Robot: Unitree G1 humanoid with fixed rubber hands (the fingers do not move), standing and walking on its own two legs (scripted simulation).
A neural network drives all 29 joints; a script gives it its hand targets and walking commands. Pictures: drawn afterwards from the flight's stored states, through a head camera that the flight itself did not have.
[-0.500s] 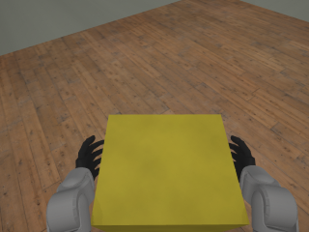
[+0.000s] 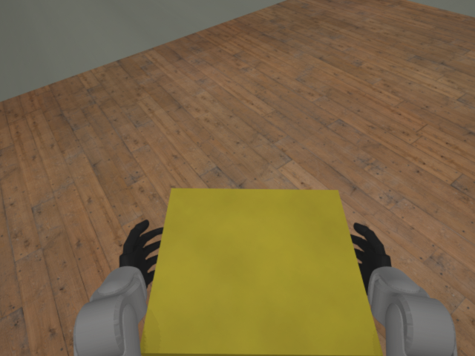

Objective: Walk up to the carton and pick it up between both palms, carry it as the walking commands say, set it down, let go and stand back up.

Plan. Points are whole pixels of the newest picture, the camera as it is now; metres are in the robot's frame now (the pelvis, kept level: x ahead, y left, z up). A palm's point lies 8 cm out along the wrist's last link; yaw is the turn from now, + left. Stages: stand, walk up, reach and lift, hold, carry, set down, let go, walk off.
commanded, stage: carry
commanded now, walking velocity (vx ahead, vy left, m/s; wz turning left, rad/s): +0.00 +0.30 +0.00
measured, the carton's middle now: (252, 288) +0.24 -0.01 +0.00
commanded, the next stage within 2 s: none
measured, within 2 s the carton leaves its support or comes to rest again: neither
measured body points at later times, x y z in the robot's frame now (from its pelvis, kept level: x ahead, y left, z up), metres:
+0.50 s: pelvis -0.04 +0.18 -0.01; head -0.02 +0.16 +0.44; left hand +0.22 +0.35 +0.06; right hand +0.20 +0.00 +0.03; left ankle -0.02 +0.29 -0.69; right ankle -0.03 +0.07 -0.74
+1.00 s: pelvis -0.09 +0.32 -0.01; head -0.10 +0.32 +0.44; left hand +0.18 +0.50 +0.07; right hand +0.17 +0.14 +0.06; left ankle -0.02 +0.42 -0.74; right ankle -0.07 +0.21 -0.74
